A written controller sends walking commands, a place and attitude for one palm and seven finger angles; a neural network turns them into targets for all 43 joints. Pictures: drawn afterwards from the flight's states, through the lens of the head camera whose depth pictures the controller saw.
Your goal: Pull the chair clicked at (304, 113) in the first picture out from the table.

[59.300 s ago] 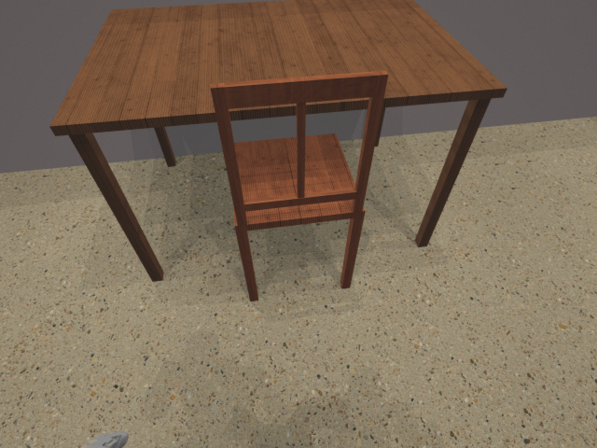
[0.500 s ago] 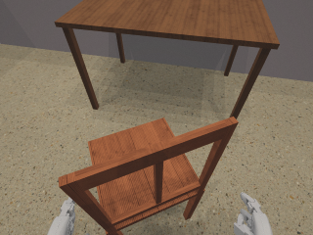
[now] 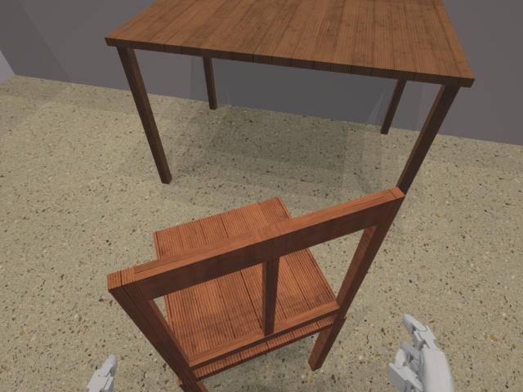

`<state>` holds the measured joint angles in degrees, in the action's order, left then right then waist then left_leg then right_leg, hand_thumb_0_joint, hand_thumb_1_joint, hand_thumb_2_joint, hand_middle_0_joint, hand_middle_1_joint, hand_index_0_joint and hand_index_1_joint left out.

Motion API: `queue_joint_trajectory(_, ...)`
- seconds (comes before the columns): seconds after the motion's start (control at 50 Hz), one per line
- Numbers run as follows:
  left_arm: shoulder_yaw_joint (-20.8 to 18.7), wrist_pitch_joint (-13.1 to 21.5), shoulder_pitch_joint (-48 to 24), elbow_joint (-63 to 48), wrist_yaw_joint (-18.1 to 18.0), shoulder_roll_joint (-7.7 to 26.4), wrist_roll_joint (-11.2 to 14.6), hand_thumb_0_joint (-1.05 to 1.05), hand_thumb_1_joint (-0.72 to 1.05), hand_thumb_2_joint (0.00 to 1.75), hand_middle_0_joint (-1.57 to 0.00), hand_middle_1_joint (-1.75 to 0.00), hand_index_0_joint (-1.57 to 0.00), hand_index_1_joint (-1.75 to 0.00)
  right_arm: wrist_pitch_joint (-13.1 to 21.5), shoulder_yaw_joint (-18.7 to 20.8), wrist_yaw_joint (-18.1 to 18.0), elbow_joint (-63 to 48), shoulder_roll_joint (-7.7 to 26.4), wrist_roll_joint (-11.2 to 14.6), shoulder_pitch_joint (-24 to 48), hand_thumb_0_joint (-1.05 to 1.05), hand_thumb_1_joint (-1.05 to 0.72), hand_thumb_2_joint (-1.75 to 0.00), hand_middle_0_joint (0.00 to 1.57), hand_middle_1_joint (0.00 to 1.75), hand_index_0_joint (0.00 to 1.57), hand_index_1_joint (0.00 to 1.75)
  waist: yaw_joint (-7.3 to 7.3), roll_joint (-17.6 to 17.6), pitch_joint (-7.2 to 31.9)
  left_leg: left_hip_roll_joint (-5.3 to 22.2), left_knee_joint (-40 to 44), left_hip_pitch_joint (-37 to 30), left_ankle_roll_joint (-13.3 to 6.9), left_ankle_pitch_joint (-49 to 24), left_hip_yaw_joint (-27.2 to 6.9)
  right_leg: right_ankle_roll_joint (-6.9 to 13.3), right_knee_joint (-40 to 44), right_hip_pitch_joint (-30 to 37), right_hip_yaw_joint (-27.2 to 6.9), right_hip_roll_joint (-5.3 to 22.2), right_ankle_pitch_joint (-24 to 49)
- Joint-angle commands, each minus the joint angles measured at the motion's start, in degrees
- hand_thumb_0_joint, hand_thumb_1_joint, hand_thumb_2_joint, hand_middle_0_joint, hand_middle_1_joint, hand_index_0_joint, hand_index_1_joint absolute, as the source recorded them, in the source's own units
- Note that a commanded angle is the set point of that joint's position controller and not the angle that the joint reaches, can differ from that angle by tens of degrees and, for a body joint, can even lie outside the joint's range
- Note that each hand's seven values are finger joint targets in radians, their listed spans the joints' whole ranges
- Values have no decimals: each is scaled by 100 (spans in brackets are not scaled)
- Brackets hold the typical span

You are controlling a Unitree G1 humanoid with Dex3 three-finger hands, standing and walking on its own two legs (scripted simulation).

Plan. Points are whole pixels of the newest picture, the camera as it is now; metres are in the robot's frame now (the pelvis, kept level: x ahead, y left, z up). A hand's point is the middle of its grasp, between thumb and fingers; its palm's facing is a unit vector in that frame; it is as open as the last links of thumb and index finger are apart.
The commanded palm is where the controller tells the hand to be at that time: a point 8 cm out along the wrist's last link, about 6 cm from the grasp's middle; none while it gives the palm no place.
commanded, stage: draw the hand back to the body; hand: left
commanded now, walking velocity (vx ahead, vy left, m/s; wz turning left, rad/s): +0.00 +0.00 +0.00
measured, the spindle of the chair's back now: (269, 300) +0.28 +0.01 -0.03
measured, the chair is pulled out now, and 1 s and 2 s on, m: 0.67 0.67 0.67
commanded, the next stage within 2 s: step back with the hand held close in 1.64 s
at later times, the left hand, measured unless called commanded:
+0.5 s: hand out of the picture +0.12 +0.18 +0.08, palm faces +0.00 -0.99 -0.10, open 17.5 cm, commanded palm +0.07 +0.25 +0.10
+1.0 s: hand (29, 306) +0.18 +0.25 +0.16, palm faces +0.37 -0.81 -0.46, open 13.1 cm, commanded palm +0.13 +0.29 +0.19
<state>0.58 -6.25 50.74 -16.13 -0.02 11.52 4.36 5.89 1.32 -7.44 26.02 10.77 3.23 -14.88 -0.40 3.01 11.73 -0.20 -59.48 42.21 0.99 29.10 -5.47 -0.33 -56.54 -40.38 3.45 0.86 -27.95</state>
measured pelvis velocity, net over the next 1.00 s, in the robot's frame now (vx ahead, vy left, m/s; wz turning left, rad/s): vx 0.02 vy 0.00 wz -0.01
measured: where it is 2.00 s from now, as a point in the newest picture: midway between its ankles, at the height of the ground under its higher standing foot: outside the picture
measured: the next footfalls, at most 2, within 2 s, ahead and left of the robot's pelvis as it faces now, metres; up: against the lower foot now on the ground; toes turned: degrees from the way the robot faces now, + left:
none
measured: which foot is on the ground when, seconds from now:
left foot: down 0.00-1.00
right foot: down 0.00-1.00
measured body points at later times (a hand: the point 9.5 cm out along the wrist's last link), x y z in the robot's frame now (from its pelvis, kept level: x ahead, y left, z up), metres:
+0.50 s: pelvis -0.02 +0.00 -0.01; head +0.00 -0.01 +0.44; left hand +0.12 +0.24 +0.09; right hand +0.18 -0.23 -0.08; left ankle +0.00 +0.13 -0.67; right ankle +0.00 -0.13 -0.67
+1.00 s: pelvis +0.02 +0.00 +0.05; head +0.00 -0.02 +0.50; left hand +0.16 +0.29 +0.19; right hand +0.21 -0.21 -0.02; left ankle +0.00 +0.13 -0.67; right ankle +0.00 -0.13 -0.67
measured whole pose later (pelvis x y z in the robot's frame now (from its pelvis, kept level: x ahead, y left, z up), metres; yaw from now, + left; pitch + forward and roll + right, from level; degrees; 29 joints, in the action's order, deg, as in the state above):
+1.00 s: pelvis +0.02 +0.00 +0.05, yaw +0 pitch -1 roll -1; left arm -13.4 -1.2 37.5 -25.7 -9.4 20.6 2.8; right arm 7.0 -2.7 -8.4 33.2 11.7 2.3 -12.0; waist -3.2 4.1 2.4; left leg 0.0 -37.2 14.8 0.4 21.3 -3.8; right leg -0.9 -34.3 -13.5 2.1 1.0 -19.8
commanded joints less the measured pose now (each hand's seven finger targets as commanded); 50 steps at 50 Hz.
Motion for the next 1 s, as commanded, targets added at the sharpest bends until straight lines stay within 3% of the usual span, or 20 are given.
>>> queue_joint_trajectory(0.0, -321, 397, 927, -1161, 74, 455, 18, 0, -55, 20, 0, 0, 0, 0, 360, 323, -52, -1035, 624, 33, 616, 0, -90, -90, 20, 30, 20, 30, 24, -138, 52, -100, 906, -148, -293, -1073, 237, 190, 928, 361, 118, -83, 702)
queue_joint_trajectory(0.04, -249, 445, 1128, -1280, 119, 382, 6, 0, -55, 20, 0, 0, 0, 0, 393, 341, -44, -1064, 581, 44, 599, 0, -90, -90, 20, 30, 20, 30, 11, -111, 176, -112, 856, -167, -303, -1162, 247, 184, 871, 349, 122, -86, 800)
queue_joint_trajectory(0.06, -329, 1003, 675, -1778, 259, 198, 477, 0, -55, 20, 0, 0, 0, 0, 515, 340, -49, -969, 560, 41, 536, 0, -90, -90, 20, 30, 20, 30, 71, -304, 76, -139, 678, -70, -272, -1269, 270, 169, 822, 183, 198, -136, 946)
queue_joint_trajectory(0.08, -556, 1264, 655, -1630, 311, 536, 443, 0, -55, 20, 0, 0, 0, 0, 579, 371, -60, -826, 579, 35, 488, 0, -90, -90, 20, 30, 20, 30, 15, -222, 183, -119, 634, -28, -270, -1310, 280, 207, 776, 208, 141, -149, 972)
queue_joint_trajectory(0.14, -674, 1701, 545, -1917, 411, 601, 593, 0, -55, 20, 0, 0, 0, 0, 737, 362, -48, -791, 560, 84, 459, 0, -90, -90, 20, 30, 20, 30, 19, 89, 247, -134, 683, -195, -250, -1259, 285, 207, 768, 180, 141, -157, 790)
queue_joint_trajectory(0.18, -935, 1937, 494, -1824, 459, 788, 629, 0, -55, 20, 0, 0, 0, 0, 775, 391, -35, -679, 537, 96, 446, 0, -90, -90, 20, 30, 20, 30, -17, -33, 230, -107, 651, -117, -240, -1314, 256, 216, 733, 185, 136, -175, 834)
queue_joint_trajectory(0.28, -1112, 2712, 325, -1375, 921, 732, 935, 0, -55, 20, 0, 0, 0, 0, 819, 381, 106, -578, 530, 147, 687, 0, -90, -90, 20, 30, 20, 30, -55, -181, 48, -89, 561, 141, -190, -1064, 224, 204, 679, 147, 50, -174, 564)
queue_joint_trajectory(0.36, -1328, 3215, 151, -1339, 1476, 823, 1371, 0, -55, 20, 0, 0, 0, 0, 906, 318, 223, -655, 576, 202, 866, 0, -90, -90, 20, 30, 20, 30, -67, -207, 156, -79, 525, 129, -167, -927, 216, 186, 719, 286, -108, -150, 414)
queue_joint_trajectory(0.46, -1848, 2815, -55, -1660, 1549, 1155, 1614, 0, -51, 22, -1, -1, -1, -1, 906, 248, 142, -823, 585, 288, 939, 0, -90, -90, 20, 30, 20, 30, -146, 42, 286, -73, 839, -249, -184, -762, 205, 190, 1002, 719, -199, -126, 136)
queue_joint_trajectory(0.48, -2010, 2686, -170, -1615, 1480, 1270, 1620, 0, -48, 24, -1, -2, -1, -2, 902, 238, 107, -786, 605, 277, 938, 0, -90, -90, 20, 30, 20, 30, -161, -87, 240, -56, 902, -266, -185, -736, 164, 199, 1045, 754, -154, -158, 91)
queue_joint_trajectory(0.54, -1956, 2421, -468, -1707, 1419, 1137, 1718, 0, -37, 29, -2, -4, -2, -4, 949, 166, 42, -758, 620, 302, 886, 0, -90, -90, 20, 30, 20, 30, -66, -89, -88, -32, 1086, -449, -186, -652, 141, 168, 1277, 769, -130, -170, 8)
queue_joint_trajectory(0.56, -2362, 1786, -210, -2020, 401, 2311, 467, 0, -33, 31, -3, -5, -3, -5, 665, 155, -110, -783, 554, 126, 874, 0, -90, -90, 20, 30, 20, 30, -434, 31, 195, 147, 1380, -821, -130, -624, 176, 283, 1608, 1173, -479, 36, 63)
queue_joint_trajectory(0.58, -2047, 1450, -198, -2221, -38, 1798, 333, 0, -30, 32, -4, -5, -4, -5, 572, 67, -170, -820, 452, 92, 927, 0, -90, -90, 20, 30, 20, 30, -270, 131, -235, 90, 1504, -882, -126, -509, 210, 256, 1799, 1137, -332, 58, 17)
queue_joint_trajectory(0.6, -1766, 1280, -362, -2442, -227, 1568, 262, 0, -26, 34, -4, -6, -4, -6, 542, 28, -188, -877, 473, 71, 828, 0, -90, -90, 20, 30, 20, 30, -177, 54, -287, 94, 1563, -961, -124, -475, 183, 230, 1849, 1139, -299, 82, 6)
queue_joint_trajectory(0.62, -1657, 1098, -305, -2353, -423, 1393, 141, 0, -22, 36, -4, -7, -4, -7, 463, 12, -200, -779, 438, 64, 848, 0, -90, -90, 20, 30, 20, 30, -165, 420, -529, 107, 1628, -1102, -141, -569, 234, 256, 1934, 1160, -256, 61, 150)
queue_joint_trajectory(0.66, -1530, 888, -329, -2350, -674, 1377, -12, 0, -15, 39, -5, -8, -5, -8, 354, -46, -209, -701, 467, 47, 898, 0, -90, -90, 20, 30, 20, 30, -157, 347, -806, 149, 1787, -1358, -172, -794, 225, 247, 2103, 1286, -151, 57, 407)
queue_joint_trajectory(0.68, -1638, 845, -478, -2360, -755, 1518, -62, 0, -12, 41, -6, -9, -6, -9, 332, -45, -229, -662, 519, 22, 904, 0, -90, -90, 20, 30, 20, 30, -164, 76, -777, 146, 1901, -1445, -180, -905, 182, 251, 2220, 1456, -106, 35, 510)
queue_joint_trajectory(0.74, -1747, 810, -775, -2208, -919, 1618, -159, 0, -1, 46, -7, -11, -7, -11, 318, -71, -245, -587, 577, -9, 960, 0, -90, -90, 20, 30, 20, 30, -153, -98, -945, 164, 2207, -1850, -200, -1055, 209, 210, 2448, 1690, -86, 48, 750)
queue_joint_trajectory(0.8, -1899, 833, -1150, -2235, -1007, 1744, -209, 0, 10, 51, -9, -14, -9, -14, 368, -119, -230, -456, 629, -40, 971, 0, -90, -90, 20, 30, 20, 30, -166, 254, -963, 137, 2542, -2240, -180, -1335, 181, 230, 2583, 2052, -67, 72, 1094)
queue_joint_trajectory(0.98, -2236, 936, -1769, -2201, -1037, 1868, -220, 0, 43, 67, -13, -20, -13, -20, 508, -143, -68, -115, 693, -116, 1112, 0, -90, -90, 20, 30, 20, 30, -246, 246, -795, 170, 3184, -3022, -139, -2302, 139, 225, 2916, 2971, -21, 115, 2086)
